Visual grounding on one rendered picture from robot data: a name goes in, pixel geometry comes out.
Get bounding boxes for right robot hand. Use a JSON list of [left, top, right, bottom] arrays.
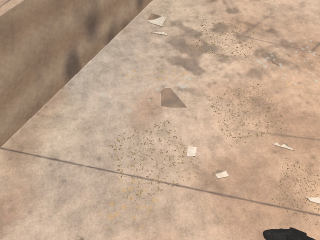
[[263, 227, 315, 240]]

